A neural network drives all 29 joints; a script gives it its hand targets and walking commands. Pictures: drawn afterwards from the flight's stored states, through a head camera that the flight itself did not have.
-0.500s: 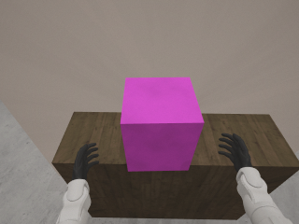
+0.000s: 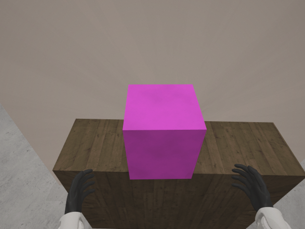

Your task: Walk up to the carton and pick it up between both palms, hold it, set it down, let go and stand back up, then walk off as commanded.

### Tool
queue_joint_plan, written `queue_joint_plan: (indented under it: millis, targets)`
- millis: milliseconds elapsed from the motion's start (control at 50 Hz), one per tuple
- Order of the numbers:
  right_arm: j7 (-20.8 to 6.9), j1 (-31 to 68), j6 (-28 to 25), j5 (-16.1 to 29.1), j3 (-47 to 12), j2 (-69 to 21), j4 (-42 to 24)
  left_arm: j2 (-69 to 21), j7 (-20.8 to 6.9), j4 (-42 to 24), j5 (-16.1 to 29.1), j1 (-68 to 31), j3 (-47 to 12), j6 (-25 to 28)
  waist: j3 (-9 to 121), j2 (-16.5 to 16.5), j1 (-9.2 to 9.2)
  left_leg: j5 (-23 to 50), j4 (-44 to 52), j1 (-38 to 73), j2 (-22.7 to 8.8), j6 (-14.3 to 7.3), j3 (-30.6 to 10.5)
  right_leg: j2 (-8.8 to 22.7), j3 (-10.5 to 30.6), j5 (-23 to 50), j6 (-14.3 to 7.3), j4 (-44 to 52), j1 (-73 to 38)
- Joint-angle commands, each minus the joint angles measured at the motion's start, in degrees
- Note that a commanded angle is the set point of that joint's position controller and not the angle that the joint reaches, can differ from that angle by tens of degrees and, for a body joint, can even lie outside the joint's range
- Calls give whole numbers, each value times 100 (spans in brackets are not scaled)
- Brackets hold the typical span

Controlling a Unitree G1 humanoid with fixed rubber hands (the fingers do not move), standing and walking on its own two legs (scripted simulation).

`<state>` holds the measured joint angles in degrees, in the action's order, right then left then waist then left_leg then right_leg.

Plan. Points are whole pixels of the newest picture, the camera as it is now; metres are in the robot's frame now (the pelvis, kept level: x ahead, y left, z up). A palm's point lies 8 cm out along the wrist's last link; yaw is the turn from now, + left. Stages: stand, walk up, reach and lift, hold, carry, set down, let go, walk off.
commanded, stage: set down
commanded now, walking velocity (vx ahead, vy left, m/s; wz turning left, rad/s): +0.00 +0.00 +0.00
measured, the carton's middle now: (160, 132) +0.42 +0.00 +0.01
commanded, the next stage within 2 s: let go in 1.66 s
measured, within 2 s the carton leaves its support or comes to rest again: neither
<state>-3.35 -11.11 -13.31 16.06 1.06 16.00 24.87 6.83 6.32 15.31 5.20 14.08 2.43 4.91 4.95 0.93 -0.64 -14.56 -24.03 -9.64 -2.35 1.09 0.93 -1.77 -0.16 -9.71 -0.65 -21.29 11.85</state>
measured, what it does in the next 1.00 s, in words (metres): stands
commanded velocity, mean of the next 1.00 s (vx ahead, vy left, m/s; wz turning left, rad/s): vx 0.00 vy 0.00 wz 0.00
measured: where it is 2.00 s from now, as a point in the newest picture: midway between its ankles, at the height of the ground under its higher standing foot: outside the picture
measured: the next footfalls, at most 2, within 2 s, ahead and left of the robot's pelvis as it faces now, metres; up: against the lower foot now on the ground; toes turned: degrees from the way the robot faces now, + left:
none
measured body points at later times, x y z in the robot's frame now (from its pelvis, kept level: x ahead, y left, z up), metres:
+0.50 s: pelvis +0.00 +0.00 +0.00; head -0.01 +0.01 +0.45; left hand +0.19 +0.23 -0.03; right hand +0.21 -0.24 -0.01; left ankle -0.02 +0.13 -0.74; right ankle +0.02 -0.11 -0.74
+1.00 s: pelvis +0.01 +0.00 +0.00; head -0.01 +0.00 +0.45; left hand +0.17 +0.23 -0.05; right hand +0.19 -0.24 -0.04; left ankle -0.02 +0.13 -0.74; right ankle +0.02 -0.11 -0.74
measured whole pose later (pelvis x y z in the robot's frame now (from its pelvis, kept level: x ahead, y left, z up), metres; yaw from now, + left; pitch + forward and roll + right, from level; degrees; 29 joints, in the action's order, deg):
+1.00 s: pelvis +0.01 +0.00 +0.00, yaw +0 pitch -1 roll -1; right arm -3.4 -16.0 -10.9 8.4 1.1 14.2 25.6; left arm 9.1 3.9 19.2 5.2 18.3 1.6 0.1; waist 1.5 -0.2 -0.6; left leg -14.8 -23.2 -7.2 -2.3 1.1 0.9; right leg -1.8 -0.1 -10.4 -0.8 -21.3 9.8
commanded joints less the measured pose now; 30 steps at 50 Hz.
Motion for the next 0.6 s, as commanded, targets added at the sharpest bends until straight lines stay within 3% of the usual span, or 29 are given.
queue_joint_plan:
  millis: [0, 20, 40, 60, 80, 120, 140, 180, 200, 220, 260, 280, 300, 320, 340, 380, 400, 420, 440, 500, 520, 540, 560, 580]
  targets:
    - [-82, 238, -84, -49, 310, 407, -1575, 467, 15, -1350, 44, -654, -533, 242, -48, -108, 33, 943, 750, 69, 343, 127, 78, 41, 167, 280, -231, 590, -833]
    - [-38, -173, -90, -84, 287, 302, -1744, 510, 20, -1603, 0, -157, -507, 244, -131, -98, -69, 872, 765, 306, 336, 111, 87, 49, 172, 200, -197, 625, -917]
    - [-57, 31, -158, -69, 326, 341, -1814, 491, 43, -1546, -25, -410, -503, 316, -102, -33, -43, 955, 732, 120, 339, 122, 139, 16, 179, 314, -178, 583, -952]
    - [-36, -396, -128, -138, 365, 273, -1814, 531, 4, -1548, 97, 89, -598, 366, -88, 149, 4, 986, 746, 341, 311, 65, 105, 21, 185, 337, -169, 625, -892]
    - [-43, -401, -91, -188, 387, 301, -1806, 513, -32, -1483, 203, 15, -620, 418, -318, 324, 102, 678, 802, 292, 282, 41, 35, 15, 195, 150, -162, 644, -812]
    - [-148, -473, -32, -98, 332, 269, -1641, 488, -6, -1564, 161, 107, -651, 436, -188, 115, 62, 811, 829, 374, 243, 15, -13, -12, 197, 138, -242, 668, -689]
    - [-98, -534, 13, -206, 436, 300, -1564, 539, -67, -1302, 145, 209, -522, 384, -284, 286, 123, 758, 791, 360, 275, 22, 66, 38, 238, 49, -197, 739, -636]
    - [-149, -560, -31, -138, 441, 440, -1583, 410, 29, -1519, 68, 363, -719, 391, -180, -140, 88, 1126, 796, 447, 210, 149, -64, -60, 153, 340, -323, 595, -740]
    - [-80, -555, 23, -261, 460, 342, -1339, 359, -71, -1291, 99, 234, -791, 276, -409, 13, 295, 942, 771, 494, 229, 94, 20, -14, 181, 240, -262, 694, -633]
    - [-37, -560, 100, -341, 435, 266, -1294, 490, -94, -1061, 64, 159, -680, 212, -646, -62, 273, 779, 813, 265, 240, 93, 10, 84, 286, 110, -237, 728, -688]
    - [34, -491, 125, -573, 375, 239, -1259, 675, -205, -627, -33, 103, -505, 154, -785, 210, 215, 577, 865, 182, 264, 26, 76, 88, 252, -7, -162, 724, -787]
    - [38, -645, 162, -461, 267, 81, -1205, 700, -225, -594, -20, 174, -348, 145, -667, 119, 145, 711, 758, 258, 299, 11, 160, 214, 405, 116, -155, 729, -804]
    - [26, -444, 142, -481, 354, 184, -1347, 678, -202, -772, -1, 19, -443, 134, -648, 182, 206, 521, 869, 235, 253, -16, 119, 124, 279, -66, -148, 723, -846]
    - [39, -500, 108, -465, 406, 167, -1464, 813, -145, -1030, 1, -46, -285, 194, -400, 92, 53, 767, 798, 366, 273, 7, 123, 150, 311, 76, -153, 707, -837]
    - [52, -574, 67, -485, 428, 236, -1550, 753, -160, -1167, -3, 143, -432, 195, -382, 198, 173, 962, 764, 465, 259, 16, 69, 85, 218, 275, -151, 699, -816]
    - [-23, -456, 59, -518, 393, 194, -1140, 606, -75, -1043, -70, 29, -522, 177, -386, -197, 116, 874, 783, 347, 193, 84, 54, 87, 212, 186, -223, 592, -813]
    - [-90, -399, 40, -408, 394, 265, -1185, 550, 19, -1406, -116, 68, -535, 241, -253, -370, 34, 1107, 767, 324, 173, 113, 20, 18, 149, 301, -251, 524, -821]
    - [-41, -539, 106, -523, 343, 100, -825, 545, -86, -765, -161, 91, -586, 128, -442, -258, 148, 806, 787, 313, 238, 80, 70, 96, 259, 106, -227, 622, -772]
    - [-10, -489, 129, -565, 425, 217, -990, 617, -129, -714, -106, 7, -548, 124, -418, -140, 203, 622, 820, 407, 244, 40, 116, 99, 245, -110, -206, 666, -728]
    - [4, -632, 102, -565, 406, 182, -1092, 583, -156, -970, -16, 206, -550, 94, -344, 16, 128, 1107, 811, 406, 208, 32, 32, 75, 226, 354, -233, 635, -900]
    - [9, -631, 148, -671, 386, 106, -635, 550, -168, -641, -169, 209, -558, 11, -478, -163, 134, 1096, 714, 381, 219, 96, 83, 94, 262, 294, -252, 662, -834]
    - [19, -496, 10, -599, 390, 232, -1109, 614, -155, -848, -92, 158, -416, 41, -114, -177, 5, 1316, 681, 495, 221, 79, 168, 88, 245, 525, -205, 606, -946]
    - [77, -494, 60, -785, 416, 156, -724, 651, -226, -462, -150, 109, -483, -47, -359, 33, 222, 1019, 719, 315, 230, 66, 131, 87, 247, 479, -174, 658, -1050]
    - [63, -512, 92, -715, 285, 135, -664, 712, -244, -343, -180, 203, -285, -72, -507, -95, 105, 1088, 758, 405, 272, 101, 137, 150, 311, 399, -204, 706, -886]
